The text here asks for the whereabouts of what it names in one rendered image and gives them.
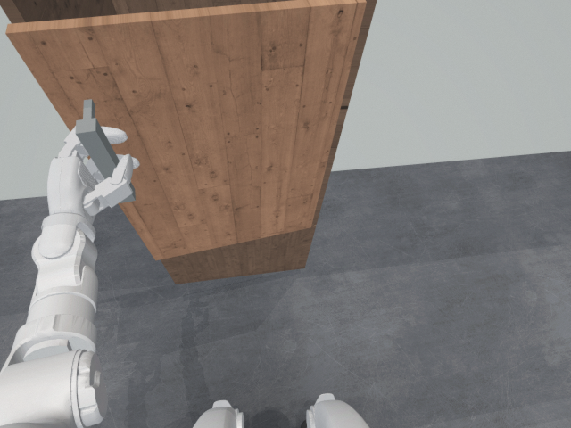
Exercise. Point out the left robot thigh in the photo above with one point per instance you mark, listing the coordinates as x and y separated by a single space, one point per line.
221 417

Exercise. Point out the cupboard door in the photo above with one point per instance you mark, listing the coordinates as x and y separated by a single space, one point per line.
230 110

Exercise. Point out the robot left hand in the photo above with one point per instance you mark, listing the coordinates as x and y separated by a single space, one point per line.
70 180

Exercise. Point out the left robot upper arm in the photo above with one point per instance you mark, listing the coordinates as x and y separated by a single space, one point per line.
65 390

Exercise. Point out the left robot shin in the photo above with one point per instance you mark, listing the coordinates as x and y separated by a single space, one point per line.
221 403

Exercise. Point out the robot left forearm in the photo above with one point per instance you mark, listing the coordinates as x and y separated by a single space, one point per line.
63 306

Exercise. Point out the handle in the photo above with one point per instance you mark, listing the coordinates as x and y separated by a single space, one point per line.
91 135

